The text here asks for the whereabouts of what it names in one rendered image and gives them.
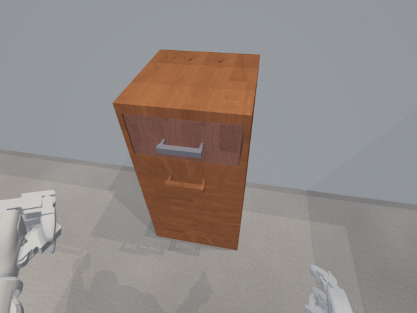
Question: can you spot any robot left forearm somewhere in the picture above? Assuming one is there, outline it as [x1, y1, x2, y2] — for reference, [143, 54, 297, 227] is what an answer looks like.
[0, 276, 24, 313]

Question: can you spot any handle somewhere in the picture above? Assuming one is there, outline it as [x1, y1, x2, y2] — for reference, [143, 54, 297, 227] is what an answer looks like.
[164, 180, 205, 194]
[156, 138, 204, 158]

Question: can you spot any drawer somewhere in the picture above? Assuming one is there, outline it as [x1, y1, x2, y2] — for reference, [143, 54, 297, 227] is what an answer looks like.
[124, 114, 244, 166]

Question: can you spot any cabinet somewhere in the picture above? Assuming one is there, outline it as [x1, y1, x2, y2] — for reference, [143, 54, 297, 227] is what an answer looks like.
[113, 50, 260, 250]

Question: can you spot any robot left hand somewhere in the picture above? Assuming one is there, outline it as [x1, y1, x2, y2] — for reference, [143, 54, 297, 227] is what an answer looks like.
[0, 190, 61, 278]

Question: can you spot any robot right hand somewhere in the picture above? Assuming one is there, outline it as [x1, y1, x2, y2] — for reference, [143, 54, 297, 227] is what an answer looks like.
[305, 265, 354, 313]

